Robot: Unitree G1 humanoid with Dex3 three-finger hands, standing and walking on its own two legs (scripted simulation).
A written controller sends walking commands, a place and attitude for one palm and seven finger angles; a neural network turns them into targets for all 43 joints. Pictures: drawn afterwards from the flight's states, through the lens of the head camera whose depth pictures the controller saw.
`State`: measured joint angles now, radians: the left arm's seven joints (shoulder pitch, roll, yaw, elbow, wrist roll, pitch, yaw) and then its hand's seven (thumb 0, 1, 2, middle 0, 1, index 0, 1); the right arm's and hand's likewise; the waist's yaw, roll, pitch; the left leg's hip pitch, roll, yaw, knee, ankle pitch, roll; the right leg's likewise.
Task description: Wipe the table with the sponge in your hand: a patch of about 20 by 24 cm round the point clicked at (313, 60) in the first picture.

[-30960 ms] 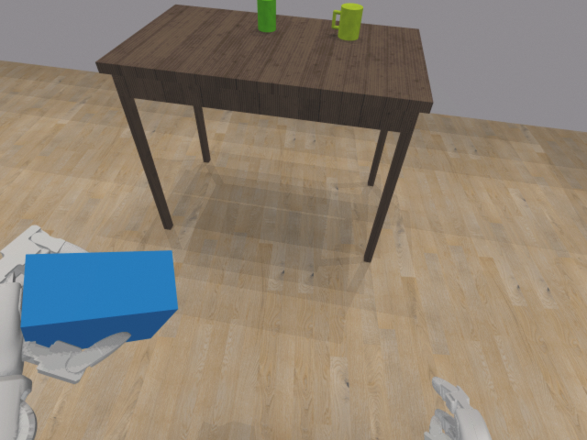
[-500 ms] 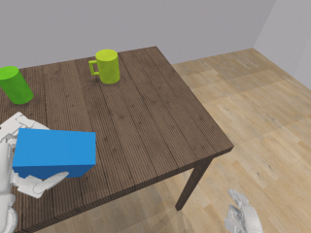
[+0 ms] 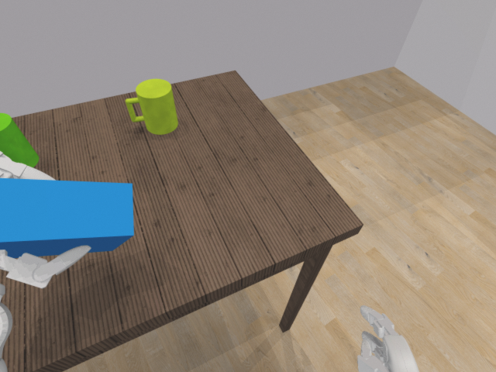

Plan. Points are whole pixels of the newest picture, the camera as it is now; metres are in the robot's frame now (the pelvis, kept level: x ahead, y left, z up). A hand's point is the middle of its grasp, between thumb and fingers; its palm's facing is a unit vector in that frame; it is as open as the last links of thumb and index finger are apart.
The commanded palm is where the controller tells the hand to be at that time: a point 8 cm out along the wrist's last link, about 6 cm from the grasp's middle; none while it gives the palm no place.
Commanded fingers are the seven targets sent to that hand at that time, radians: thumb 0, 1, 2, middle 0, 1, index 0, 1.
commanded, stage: come to a stop and stand still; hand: left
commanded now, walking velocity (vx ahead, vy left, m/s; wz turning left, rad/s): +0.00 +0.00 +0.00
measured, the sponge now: (86, 221) +0.26 +0.23 +0.16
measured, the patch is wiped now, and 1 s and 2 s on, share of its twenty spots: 0.00 0.00 0.00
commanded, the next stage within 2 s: look again from close up in 0.86 s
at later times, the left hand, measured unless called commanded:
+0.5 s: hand (35, 241) +0.22 +0.27 +0.16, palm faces +0.38 -0.85 -0.36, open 10.4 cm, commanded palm +0.17 +0.31 +0.18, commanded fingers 0.00 0.10 1.30 -1.20 -1.60 -1.20 -1.60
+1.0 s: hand (29, 260) +0.20 +0.28 +0.15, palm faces +0.39 -0.84 -0.38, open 10.4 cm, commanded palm +0.15 +0.30 +0.18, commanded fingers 0.00 0.10 1.30 -1.20 -1.60 -1.20 -1.60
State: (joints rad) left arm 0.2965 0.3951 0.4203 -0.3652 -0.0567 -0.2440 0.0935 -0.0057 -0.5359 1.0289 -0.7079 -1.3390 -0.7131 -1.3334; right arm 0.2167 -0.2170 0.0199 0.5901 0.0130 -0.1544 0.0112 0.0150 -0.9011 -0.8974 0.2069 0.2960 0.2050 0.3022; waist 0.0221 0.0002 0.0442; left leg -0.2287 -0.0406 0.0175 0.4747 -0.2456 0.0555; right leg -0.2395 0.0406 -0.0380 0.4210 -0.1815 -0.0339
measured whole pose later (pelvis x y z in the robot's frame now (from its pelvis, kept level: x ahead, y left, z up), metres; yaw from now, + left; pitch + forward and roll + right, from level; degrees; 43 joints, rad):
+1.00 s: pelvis -0.01 +0.02 +0.00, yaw +1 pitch -2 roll -1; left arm 0.42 0.37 0.34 -0.41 -0.02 -0.20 0.09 0.00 -0.54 1.03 -0.71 -1.33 -0.72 -1.33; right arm 0.23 -0.19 0.03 0.58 0.01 -0.12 -0.02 0.01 -0.90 -0.90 0.21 0.30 0.21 0.30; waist 0.02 -0.03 0.05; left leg -0.19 -0.07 0.01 0.43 -0.21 0.08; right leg -0.19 0.01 -0.05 0.37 -0.15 0.00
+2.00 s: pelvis +0.02 -0.06 -0.01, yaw +1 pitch +0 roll +0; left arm 0.46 0.39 0.35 -0.51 -0.09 -0.13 0.10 0.00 -0.54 1.03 -0.71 -1.33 -0.72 -1.32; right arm 0.20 -0.21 0.00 0.57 0.02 -0.07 -0.02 0.01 -0.90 -0.90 0.21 0.30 0.20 0.30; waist 0.00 -0.02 0.04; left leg -0.23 0.03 -0.04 0.53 -0.29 -0.03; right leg -0.22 0.11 -0.09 0.45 -0.23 -0.12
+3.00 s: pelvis -0.01 +0.02 +0.00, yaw +2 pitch -2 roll -1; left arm 0.32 0.39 0.39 -0.47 -0.02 -0.19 0.11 -0.01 -0.54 1.03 -0.71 -1.33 -0.72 -1.32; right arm 0.21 -0.20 0.02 0.58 0.01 -0.15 -0.01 0.02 -0.90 -0.90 0.21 0.30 0.20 0.30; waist 0.05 -0.04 0.08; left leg -0.20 -0.05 0.09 0.47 -0.25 0.09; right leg -0.22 0.00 -0.06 0.45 -0.20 -0.01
